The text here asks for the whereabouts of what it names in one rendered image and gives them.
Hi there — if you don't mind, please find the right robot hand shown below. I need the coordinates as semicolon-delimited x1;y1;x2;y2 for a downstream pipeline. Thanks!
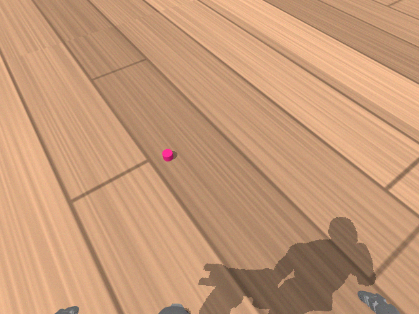
357;290;400;314

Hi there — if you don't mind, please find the tin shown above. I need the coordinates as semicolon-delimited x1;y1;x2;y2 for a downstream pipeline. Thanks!
162;149;173;162

